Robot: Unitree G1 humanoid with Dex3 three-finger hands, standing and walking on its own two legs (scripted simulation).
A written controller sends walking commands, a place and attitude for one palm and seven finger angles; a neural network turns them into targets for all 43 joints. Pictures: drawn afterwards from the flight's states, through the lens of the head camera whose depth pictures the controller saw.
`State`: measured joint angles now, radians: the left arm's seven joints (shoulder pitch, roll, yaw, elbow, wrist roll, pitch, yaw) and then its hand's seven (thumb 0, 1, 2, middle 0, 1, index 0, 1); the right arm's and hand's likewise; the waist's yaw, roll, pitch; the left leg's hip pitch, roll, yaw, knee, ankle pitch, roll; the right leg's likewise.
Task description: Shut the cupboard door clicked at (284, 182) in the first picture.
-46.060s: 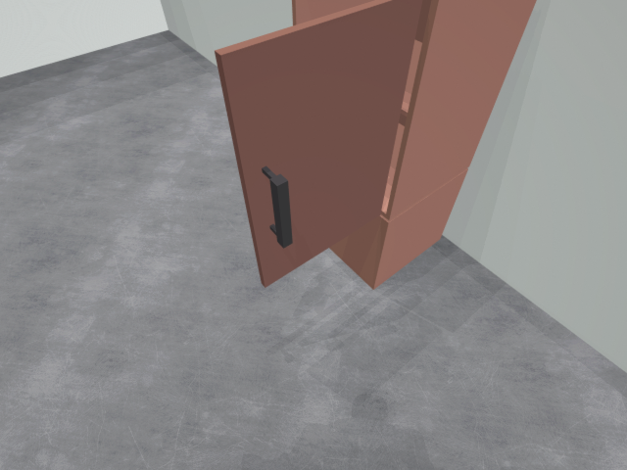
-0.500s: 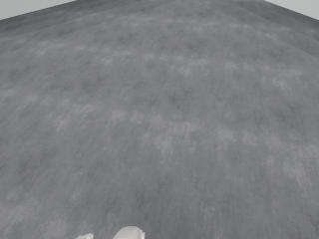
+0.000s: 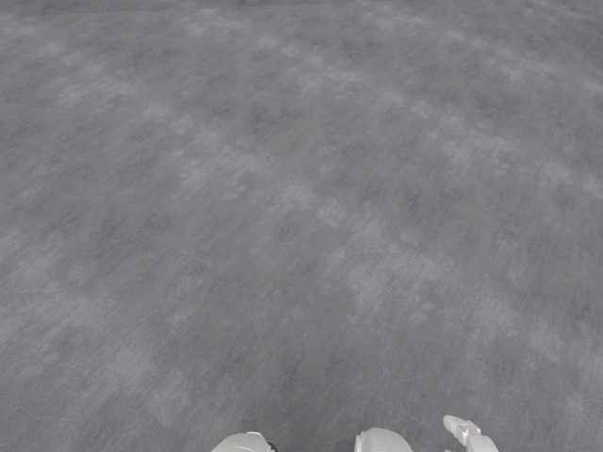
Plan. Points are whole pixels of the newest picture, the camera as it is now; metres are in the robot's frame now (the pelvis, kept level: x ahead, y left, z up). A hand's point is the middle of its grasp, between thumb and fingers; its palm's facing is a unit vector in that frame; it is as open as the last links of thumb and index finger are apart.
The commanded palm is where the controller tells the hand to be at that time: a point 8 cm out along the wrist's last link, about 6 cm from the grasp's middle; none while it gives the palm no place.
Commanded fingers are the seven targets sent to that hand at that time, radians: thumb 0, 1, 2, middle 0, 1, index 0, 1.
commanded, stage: turn to face it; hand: left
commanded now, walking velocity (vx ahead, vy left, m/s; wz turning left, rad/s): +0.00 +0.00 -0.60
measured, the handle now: out of the picture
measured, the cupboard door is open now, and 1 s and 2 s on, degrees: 46 46 46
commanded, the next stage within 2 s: none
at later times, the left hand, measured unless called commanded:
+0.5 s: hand out of the picture +0.11 +0.15 -0.17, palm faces -0.16 -0.97 -0.18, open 7.4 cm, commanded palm none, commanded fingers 0.00 0.90 0.90 -0.20 -0.30 -0.20 -0.30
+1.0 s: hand (268, 353) +0.27 +0.08 -0.14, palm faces -0.51 -0.81 -0.30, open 7.4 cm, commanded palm none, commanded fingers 0.00 0.90 0.90 -0.20 -0.30 -0.20 -0.30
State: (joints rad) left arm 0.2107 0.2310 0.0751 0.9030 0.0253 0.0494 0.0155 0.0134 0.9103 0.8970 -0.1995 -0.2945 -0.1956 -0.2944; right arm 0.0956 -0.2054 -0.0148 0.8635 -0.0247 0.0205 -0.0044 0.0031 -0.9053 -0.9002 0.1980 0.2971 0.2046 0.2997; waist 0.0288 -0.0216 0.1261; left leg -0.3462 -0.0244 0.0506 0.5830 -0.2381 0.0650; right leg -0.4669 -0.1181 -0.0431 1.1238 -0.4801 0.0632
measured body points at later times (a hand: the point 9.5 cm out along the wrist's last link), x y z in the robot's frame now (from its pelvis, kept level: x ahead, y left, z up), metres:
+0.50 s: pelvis +0.04 -0.02 +0.01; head +0.09 -0.02 +0.46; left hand +0.12 +0.20 -0.15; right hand +0.06 -0.30 -0.13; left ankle +0.05 +0.10 -0.70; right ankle +0.03 -0.16 -0.73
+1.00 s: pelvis +0.05 -0.04 -0.01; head +0.08 -0.09 +0.44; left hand +0.30 +0.12 -0.12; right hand -0.05 -0.29 -0.16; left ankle +0.06 +0.10 -0.69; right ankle -0.01 -0.13 -0.73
